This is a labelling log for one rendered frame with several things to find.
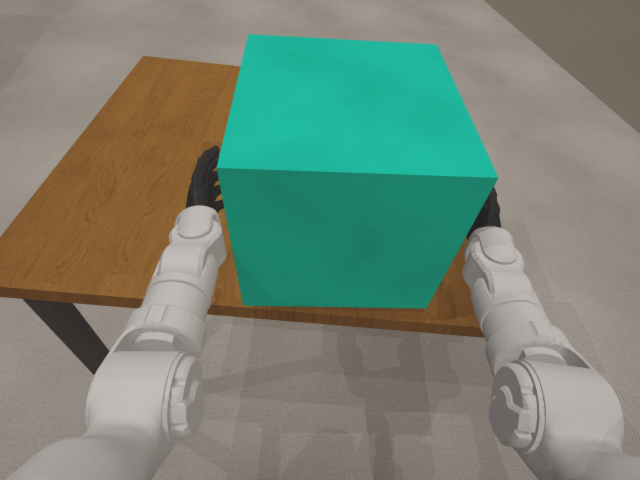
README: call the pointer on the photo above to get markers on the robot left upper arm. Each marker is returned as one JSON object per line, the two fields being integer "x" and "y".
{"x": 141, "y": 404}

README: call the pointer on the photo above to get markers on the carton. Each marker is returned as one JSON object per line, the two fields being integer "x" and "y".
{"x": 350, "y": 172}

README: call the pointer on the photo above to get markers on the robot right hand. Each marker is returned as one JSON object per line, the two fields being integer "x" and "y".
{"x": 489, "y": 214}

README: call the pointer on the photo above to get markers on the robot right forearm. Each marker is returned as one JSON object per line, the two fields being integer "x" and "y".
{"x": 510, "y": 315}

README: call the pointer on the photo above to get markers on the table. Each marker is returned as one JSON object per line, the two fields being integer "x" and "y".
{"x": 94, "y": 231}

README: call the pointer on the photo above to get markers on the robot right upper arm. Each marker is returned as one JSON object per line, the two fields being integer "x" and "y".
{"x": 564, "y": 421}

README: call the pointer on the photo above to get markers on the robot left forearm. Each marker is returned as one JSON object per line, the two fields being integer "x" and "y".
{"x": 173, "y": 313}

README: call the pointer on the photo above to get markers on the robot left hand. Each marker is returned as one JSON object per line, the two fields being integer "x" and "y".
{"x": 202, "y": 190}

